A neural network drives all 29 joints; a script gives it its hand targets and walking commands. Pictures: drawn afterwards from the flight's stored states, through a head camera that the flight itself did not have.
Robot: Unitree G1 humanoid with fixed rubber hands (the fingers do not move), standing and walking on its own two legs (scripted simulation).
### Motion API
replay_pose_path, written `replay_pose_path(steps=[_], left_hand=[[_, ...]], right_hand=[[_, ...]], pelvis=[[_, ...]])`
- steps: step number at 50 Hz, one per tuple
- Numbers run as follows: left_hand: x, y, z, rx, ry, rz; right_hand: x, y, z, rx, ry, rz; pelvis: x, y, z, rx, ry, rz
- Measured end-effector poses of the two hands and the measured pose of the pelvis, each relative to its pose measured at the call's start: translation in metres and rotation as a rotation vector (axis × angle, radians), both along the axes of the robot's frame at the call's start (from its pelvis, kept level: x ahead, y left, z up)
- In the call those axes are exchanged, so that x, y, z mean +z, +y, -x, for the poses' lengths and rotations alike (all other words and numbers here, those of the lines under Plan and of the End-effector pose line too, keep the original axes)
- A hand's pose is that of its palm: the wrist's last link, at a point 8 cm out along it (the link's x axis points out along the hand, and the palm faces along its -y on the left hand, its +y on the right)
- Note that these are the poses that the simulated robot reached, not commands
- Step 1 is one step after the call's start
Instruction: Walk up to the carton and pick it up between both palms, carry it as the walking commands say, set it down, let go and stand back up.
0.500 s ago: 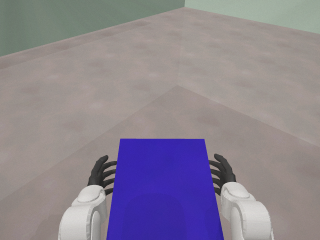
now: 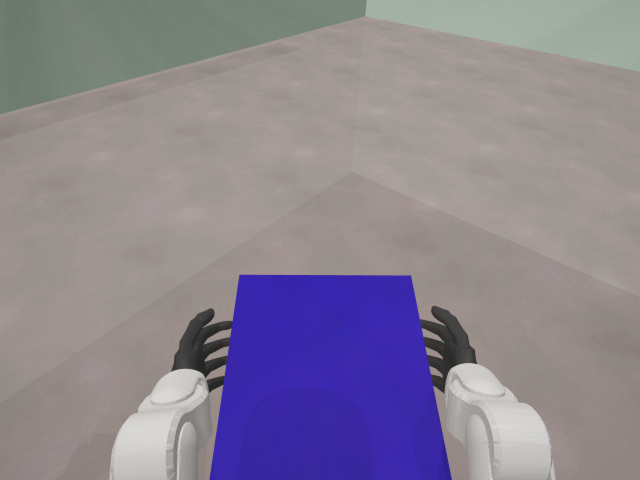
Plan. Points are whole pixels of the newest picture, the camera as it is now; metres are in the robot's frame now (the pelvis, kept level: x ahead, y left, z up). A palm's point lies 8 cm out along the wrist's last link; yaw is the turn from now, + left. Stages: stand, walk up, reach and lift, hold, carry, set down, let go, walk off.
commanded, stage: carry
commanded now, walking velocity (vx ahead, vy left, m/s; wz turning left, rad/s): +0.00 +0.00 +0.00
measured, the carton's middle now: (323, 403) +0.25 +0.00 +0.01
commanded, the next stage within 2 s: none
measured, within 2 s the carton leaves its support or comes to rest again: neither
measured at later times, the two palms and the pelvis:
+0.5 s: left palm (197, 373) +0.25 +0.14 +0.09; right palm (464, 372) +0.24 -0.15 +0.09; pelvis +0.01 +0.00 +0.00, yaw +0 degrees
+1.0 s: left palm (205, 365) +0.26 +0.13 +0.09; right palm (464, 364) +0.26 -0.16 +0.09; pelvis +0.01 -0.01 +0.00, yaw +0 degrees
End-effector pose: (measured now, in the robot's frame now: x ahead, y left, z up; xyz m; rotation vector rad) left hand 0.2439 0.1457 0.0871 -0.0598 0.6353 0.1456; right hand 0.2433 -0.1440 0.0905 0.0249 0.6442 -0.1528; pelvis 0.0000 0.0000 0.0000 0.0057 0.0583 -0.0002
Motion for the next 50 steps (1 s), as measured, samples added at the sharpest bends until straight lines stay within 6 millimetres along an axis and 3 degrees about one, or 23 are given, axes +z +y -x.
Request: replay_pose_path(steps=[16, 50], left_hand=[[0.007, -0.004, 0.0, -0.008, 0.007, 0.001], [0.0, -0.011, -0.017, -0.012, 0.011, -0.007]], right_hand=[[0.005, -0.005, 0.003, -0.016, 0.007, -0.009], [-0.001, -0.011, -0.013, -0.017, 0.01, -0.004]], pelvis=[[0.0, -0.002, -0.004, -0.001, -0.007, 0.003], [0.0, -0.008, -0.012, -0.005, -0.005, 0.005]])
